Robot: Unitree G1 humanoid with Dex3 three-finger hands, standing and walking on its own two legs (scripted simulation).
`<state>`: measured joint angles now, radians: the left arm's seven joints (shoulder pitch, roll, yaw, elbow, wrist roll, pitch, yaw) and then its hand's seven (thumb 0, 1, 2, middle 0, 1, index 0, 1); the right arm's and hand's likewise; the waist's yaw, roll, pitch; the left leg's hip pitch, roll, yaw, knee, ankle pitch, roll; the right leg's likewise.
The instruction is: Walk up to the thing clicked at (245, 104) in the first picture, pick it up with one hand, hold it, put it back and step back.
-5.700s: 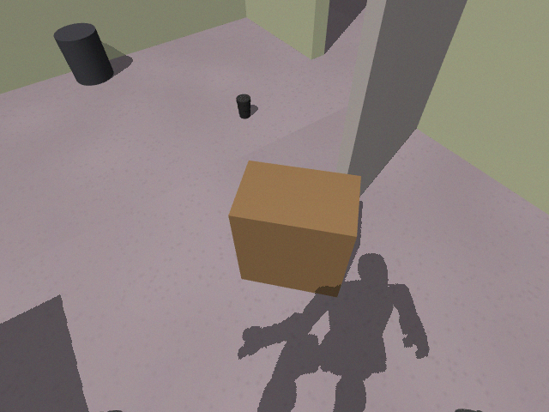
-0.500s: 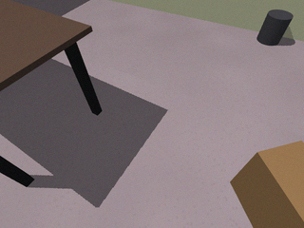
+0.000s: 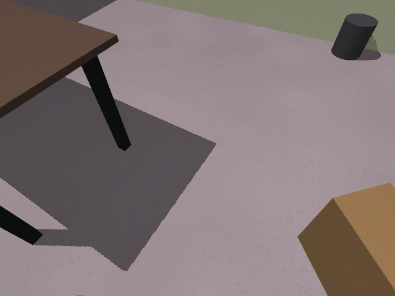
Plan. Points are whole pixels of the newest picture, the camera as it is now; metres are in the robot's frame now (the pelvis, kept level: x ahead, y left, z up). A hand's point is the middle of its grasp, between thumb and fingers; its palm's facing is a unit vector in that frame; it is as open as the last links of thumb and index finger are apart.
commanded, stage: stand
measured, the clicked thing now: out of the picture +0.97 -1.41 -0.72
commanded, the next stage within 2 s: walk up in 0.20 s
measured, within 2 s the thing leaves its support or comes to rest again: neither
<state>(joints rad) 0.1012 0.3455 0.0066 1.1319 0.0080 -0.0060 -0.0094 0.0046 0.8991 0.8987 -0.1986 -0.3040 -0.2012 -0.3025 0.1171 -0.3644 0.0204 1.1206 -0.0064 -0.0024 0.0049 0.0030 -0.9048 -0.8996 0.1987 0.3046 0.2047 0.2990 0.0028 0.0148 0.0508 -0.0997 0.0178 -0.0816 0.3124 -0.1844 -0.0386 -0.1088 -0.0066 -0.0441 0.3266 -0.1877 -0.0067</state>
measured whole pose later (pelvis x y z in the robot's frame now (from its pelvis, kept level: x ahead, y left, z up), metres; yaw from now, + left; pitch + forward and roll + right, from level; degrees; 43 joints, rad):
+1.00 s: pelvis +0.24 -0.02 -0.02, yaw -6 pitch -4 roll +1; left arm 0.20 0.36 0.05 0.83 0.00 -0.06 -0.06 0.00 0.90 0.90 -0.20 -0.30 -0.20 -0.30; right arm 0.32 -0.41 -0.05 0.88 -0.01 -0.03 0.05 0.01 -0.91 -0.90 0.20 0.30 0.21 0.30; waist -0.01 0.04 0.11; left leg -0.35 0.06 0.00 1.10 -0.38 0.04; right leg -0.27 -0.01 -0.04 0.55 -0.21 -0.05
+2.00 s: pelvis +0.54 -0.06 -0.03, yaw -6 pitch -2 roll +1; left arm 0.25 0.40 0.01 0.86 0.01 -0.03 -0.01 0.00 0.90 0.90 -0.20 -0.30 -0.20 -0.30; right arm 0.24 -0.41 -0.04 0.88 -0.01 -0.01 0.02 0.00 -0.91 -0.90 0.20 0.30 0.20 0.30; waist 0.02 0.02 0.10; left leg -0.37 0.03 0.02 0.65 -0.25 0.01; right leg -0.35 -0.07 -0.06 0.73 -0.34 0.00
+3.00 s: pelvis +0.57 -0.05 +0.00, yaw -5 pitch -2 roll +0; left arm 0.11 0.35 0.00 1.17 0.02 -0.01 -0.01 0.00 0.90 0.90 -0.20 -0.30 -0.20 -0.30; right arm 0.10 -0.36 0.00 1.17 -0.01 0.00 0.02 0.00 -0.90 -0.90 0.20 0.30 0.20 0.30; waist -0.01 0.00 0.04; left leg -0.17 0.02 0.01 0.33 -0.13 -0.02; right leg -0.12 -0.05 -0.05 0.34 -0.19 0.02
